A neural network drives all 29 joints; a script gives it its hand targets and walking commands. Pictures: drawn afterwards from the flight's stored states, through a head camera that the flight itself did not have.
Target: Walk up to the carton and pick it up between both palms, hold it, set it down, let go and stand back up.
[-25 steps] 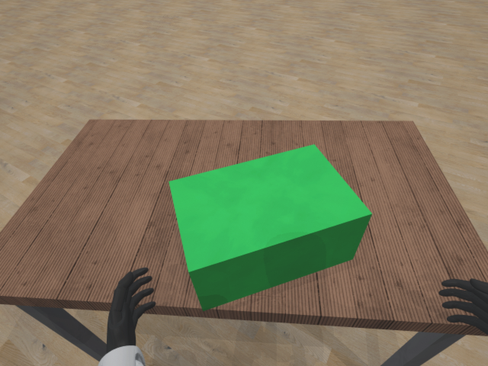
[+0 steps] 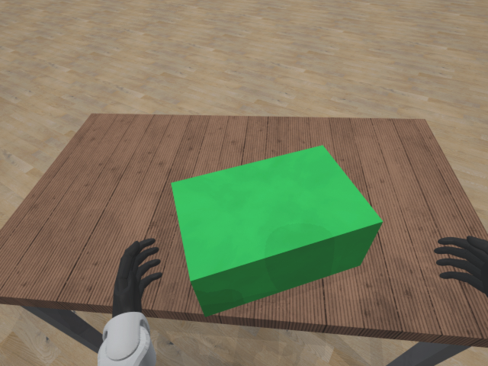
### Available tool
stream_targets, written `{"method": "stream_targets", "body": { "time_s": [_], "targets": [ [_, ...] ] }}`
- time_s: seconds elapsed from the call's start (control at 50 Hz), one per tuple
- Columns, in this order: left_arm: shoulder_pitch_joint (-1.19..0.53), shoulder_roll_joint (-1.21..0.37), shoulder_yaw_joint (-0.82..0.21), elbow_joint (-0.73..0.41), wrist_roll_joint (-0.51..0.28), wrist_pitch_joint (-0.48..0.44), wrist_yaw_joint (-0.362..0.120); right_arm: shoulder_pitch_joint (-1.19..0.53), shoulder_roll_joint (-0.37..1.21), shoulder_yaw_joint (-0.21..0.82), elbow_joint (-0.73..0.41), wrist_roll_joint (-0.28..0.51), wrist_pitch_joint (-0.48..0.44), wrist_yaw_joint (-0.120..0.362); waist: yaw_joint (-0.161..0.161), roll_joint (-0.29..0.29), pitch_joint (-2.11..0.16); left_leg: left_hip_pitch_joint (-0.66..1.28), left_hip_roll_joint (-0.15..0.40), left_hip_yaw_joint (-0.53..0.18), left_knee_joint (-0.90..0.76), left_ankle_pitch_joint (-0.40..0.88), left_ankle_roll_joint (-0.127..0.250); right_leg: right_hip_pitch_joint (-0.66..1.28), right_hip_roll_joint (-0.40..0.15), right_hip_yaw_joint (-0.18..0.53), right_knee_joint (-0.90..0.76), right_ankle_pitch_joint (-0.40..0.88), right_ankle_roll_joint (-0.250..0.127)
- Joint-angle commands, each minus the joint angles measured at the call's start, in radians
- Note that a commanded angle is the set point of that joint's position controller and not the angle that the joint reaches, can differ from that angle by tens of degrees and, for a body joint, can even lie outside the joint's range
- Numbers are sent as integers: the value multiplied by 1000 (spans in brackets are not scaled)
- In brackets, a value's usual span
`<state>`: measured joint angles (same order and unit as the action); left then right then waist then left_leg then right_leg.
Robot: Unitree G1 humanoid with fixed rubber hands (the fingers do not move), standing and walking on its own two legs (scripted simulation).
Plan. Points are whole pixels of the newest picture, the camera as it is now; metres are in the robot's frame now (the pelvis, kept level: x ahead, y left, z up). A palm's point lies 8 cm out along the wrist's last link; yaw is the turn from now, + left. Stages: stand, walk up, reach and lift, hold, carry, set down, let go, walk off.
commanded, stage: reach and lift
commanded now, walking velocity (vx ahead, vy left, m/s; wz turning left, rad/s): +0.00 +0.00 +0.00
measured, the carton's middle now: (268, 225) +0.39 +0.01 +0.01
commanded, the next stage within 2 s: none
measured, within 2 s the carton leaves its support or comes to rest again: neither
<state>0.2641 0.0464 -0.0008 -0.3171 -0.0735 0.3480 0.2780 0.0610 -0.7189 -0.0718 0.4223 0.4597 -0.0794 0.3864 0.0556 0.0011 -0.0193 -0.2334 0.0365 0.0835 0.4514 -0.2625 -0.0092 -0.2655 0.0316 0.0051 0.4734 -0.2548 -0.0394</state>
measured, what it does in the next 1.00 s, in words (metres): stands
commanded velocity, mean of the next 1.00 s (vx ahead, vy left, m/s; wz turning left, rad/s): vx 0.00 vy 0.00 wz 0.00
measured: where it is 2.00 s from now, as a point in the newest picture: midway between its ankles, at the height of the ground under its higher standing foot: outside the picture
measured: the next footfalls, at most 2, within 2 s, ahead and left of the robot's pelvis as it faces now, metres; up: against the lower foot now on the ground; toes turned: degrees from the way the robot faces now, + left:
none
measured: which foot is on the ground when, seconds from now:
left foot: down 0.00-1.00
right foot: down 0.00-1.00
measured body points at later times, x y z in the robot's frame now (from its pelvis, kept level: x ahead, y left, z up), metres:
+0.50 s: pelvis -0.02 +0.00 +0.00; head +0.00 -0.01 +0.45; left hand +0.26 +0.22 +0.09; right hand +0.35 -0.28 +0.09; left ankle -0.02 +0.12 -0.74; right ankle -0.01 -0.10 -0.74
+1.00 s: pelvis -0.01 +0.00 +0.00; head +0.03 -0.02 +0.45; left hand +0.29 +0.24 +0.12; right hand +0.42 -0.26 +0.12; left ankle -0.02 +0.12 -0.74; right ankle -0.01 -0.10 -0.74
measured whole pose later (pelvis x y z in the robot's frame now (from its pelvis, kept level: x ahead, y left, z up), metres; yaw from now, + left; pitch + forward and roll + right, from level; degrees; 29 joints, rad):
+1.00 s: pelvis -0.01 +0.00 +0.00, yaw +0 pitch +4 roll +0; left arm -0.28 0.15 0.08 -0.09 -0.20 0.69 0.27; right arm -0.53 -0.72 -0.05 0.65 0.46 0.23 0.31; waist 0.17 0.04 -0.02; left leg -0.25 0.04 0.08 0.38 -0.21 -0.01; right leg -0.28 0.03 0.01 0.40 -0.20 -0.04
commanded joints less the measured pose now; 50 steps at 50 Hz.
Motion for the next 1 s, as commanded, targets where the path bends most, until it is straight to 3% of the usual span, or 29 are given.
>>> {"method": "stream_targets", "body": {
  "time_s": [0.0,0.02,0.04,0.08,0.14,0.22,0.26,0.28,0.3,0.34,0.36,0.38,0.44,0.46,0.5,0.54,0.58,0.6,0.64,0.7,0.74,0.8,0.82,0.84,0.86,0.88,0.9,0.94,0.98],
  "targets": [
    [-295,116,143,-231,12,-29,0,-363,-324,-21,-150,133,-2,-33,41,-109,-215,122,-37,-58,-16,425,-39,94,45,84,-138,477,-64],
    [-320,101,113,-223,-2,-19,-5,-380,-326,-35,-141,143,0,-38,15,-72,-225,135,-39,-61,-24,416,-45,105,38,80,-141,473,-65],
    [-256,102,129,-258,-1,-12,-9,-339,-324,-39,-163,133,0,-41,19,-96,-216,121,-50,-63,-15,451,-37,130,37,96,-131,572,-57],
    [-341,140,165,-203,-4,4,-17,-432,-331,-27,-163,119,10,-59,43,-135,-214,114,-51,-47,-36,455,-35,143,49,74,-120,587,-45],
    [-395,140,160,-215,-9,17,-19,-467,-334,-19,-173,127,30,-64,42,-106,-234,79,-56,-52,-39,419,-34,153,39,83,-116,569,-48],
    [-500,151,159,-229,-13,74,-3,-579,-350,-42,-87,138,84,-44,55,-29,-265,192,-25,-56,-64,422,-55,51,63,35,-156,383,-75],
    [-470,121,142,-228,-24,101,-4,-575,-357,-53,-42,130,103,-41,26,-29,-265,203,-26,-75,-67,447,-52,44,61,34,-163,383,-85],
    [-511,145,142,-218,-41,120,-3,-630,-347,-42,-62,126,122,-47,51,-29,-254,180,-25,-65,-73,416,-46,36,60,31,-171,357,-88],
    [-536,160,163,-215,-27,128,-2,-641,-345,-47,-54,122,127,-52,44,-20,-271,165,-33,-68,-71,418,-46,60,50,41,-163,386,-80],
    [-585,155,159,-184,-40,149,-5,-703,-316,-32,-49,118,147,-52,72,-27,-274,128,-31,-61,-87,336,-36,57,50,40,-173,312,-75],
    [-640,151,144,-138,-50,170,-4,-734,-326,-65,-18,90,165,-55,45,-64,-248,107,-24,-80,-96,291,-29,39,48,37,-166,270,-81],
    [-661,167,166,-147,-59,167,2,-753,-313,-35,-15,106,170,-45,77,-60,-261,71,-29,-59,-101,273,-26,56,48,42,-166,252,-75],
    [-685,190,195,-106,-59,195,3,-801,-323,-25,14,87,200,-52,92,-77,-284,53,-33,-62,-97,313,-22,82,52,37,-144,315,-69],
    [-772,207,194,-82,-71,206,-2,-887,-325,-43,-29,80,200,-60,82,-98,-299,36,-34,-57,-106,235,-20,82,45,44,-150,275,-62],
    [-743,209,205,-92,-72,215,0,-855,-304,-22,-10,75,217,-70,99,-101,-324,43,-37,-48,-98,320,-18,132,41,51,-141,371,-48],
    [-839,230,230,-25,-71,233,-2,-926,-299,-22,30,66,237,-73,107,-102,-282,-2,-33,-53,-114,234,-10,99,34,58,-142,271,-43],
    [-749,201,215,-97,-94,237,-2,-861,-311,-19,19,68,240,-78,98,-109,-331,5,-37,-58,-104,347,-17,163,35,58,-134,420,-38],
    [-789,222,220,-45,-103,247,-12,-901,-317,-25,27,55,240,-86,88,-119,-315,-17,-40,-61,-105,336,-10,175,31,65,-126,440,-34],
    [-875,266,250,-78,-91,241,-15,-972,-302,4,39,70,246,-91,110,-73,-385,13,-49,-51,-95,412,-24,180,43,49,-112,510,-35],
    [-840,242,234,-75,-93,263,-13,-975,-329,-21,44,60,244,-91,99,-46,-412,72,-43,-61,-76,512,-43,165,59,27,-121,533,-49],
    [-876,248,235,-64,-100,265,-20,-1006,-342,-5,49,70,249,-86,107,-79,-387,63,-34,-64,-85,475,-40,152,55,30,-121,514,-35],
    [-979,276,231,0,-110,268,-14,-1114,-297,8,64,69,263,-90,132,-46,-390,20,-41,-54,-84,412,-39,143,47,37,-122,444,-43],
    [-964,256,239,36,-123,275,-19,-1110,-291,28,61,64,274,-90,142,-94,-354,2,-36,-53,-89,401,-33,145,46,33,-120,456,-36],
    [-977,256,221,-39,-134,275,-23,-1092,-306,3,44,62,271,-90,118,-66,-427,16,-41,-55,-84,423,-40,170,38,38,-113,511,-30],
    [-915,252,228,-20,-130,280,-24,-1070,-320,12,62,62,271,-91,116,-100,-410,8,-38,-58,-84,447,-36,196,54,26,-103,551,-34],
    [-925,276,239,-15,-127,293,-29,-1067,-335,1,92,56,279,-97,112,-78,-418,6,-44,-56,-82,464,-45,229,52,31,-95,585,-36],
    [-982,299,267,43,-115,287,-32,-1125,-322,26,74,61,284,-99,140,-108,-404,-19,-38,-53,-88,438,-37,195,55,36,-97,559,-26],
    [-940,268,236,-8,-121,294,-29,-1081,-331,-4,114,44,279,-96,102,-67,-429,-12,-41,-69,-80,475,-50,238,52,25,-91,594,-39],
    [-1044,327,283,23,-134,280,-32,-1195,-313,33,55,58,281,-107,157,-113,-454,-46,-49,-45,-76,470,-41,239,47,38,-84,611,-23]
  ]
}}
